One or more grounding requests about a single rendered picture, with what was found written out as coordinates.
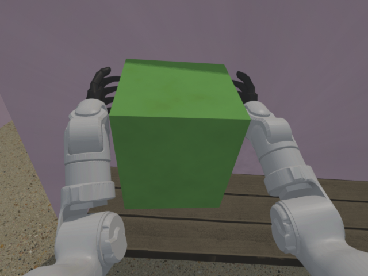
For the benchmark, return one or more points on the robot right hand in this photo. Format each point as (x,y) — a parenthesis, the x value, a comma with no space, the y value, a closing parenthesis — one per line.
(247,88)

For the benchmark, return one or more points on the right robot forearm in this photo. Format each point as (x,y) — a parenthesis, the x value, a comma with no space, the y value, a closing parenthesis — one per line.
(286,174)

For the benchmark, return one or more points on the left robot upper arm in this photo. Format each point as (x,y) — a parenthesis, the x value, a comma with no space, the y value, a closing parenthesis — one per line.
(87,245)

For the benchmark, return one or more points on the right robot upper arm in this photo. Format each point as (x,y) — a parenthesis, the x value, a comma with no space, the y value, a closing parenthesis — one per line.
(310,228)

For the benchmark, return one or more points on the table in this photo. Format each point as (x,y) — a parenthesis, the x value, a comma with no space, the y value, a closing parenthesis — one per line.
(239,231)

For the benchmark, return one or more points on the left robot forearm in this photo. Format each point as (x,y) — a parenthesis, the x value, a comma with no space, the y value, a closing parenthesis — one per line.
(87,161)

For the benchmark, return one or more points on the carton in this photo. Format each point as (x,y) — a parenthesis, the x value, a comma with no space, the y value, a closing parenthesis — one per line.
(177,130)

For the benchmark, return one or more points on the robot left hand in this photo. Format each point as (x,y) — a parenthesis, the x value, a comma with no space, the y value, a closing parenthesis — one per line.
(97,90)

